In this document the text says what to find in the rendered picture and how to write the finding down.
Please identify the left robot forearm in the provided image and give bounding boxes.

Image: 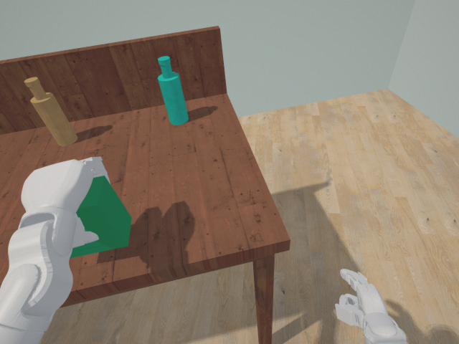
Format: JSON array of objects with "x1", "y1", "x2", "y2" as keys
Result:
[{"x1": 0, "y1": 206, "x2": 77, "y2": 344}]

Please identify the right robot forearm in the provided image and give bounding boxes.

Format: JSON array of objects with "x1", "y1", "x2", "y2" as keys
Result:
[{"x1": 363, "y1": 312, "x2": 409, "y2": 344}]

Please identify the robot right hand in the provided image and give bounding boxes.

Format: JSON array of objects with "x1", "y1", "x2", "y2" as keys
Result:
[{"x1": 335, "y1": 269, "x2": 388, "y2": 329}]

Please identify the sponge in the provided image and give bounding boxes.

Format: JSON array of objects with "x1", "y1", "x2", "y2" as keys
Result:
[{"x1": 70, "y1": 176, "x2": 132, "y2": 258}]

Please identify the table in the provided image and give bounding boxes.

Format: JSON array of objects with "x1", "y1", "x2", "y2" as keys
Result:
[{"x1": 0, "y1": 26, "x2": 290, "y2": 344}]

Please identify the robot left hand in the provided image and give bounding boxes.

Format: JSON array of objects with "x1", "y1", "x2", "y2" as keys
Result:
[{"x1": 21, "y1": 157, "x2": 110, "y2": 248}]

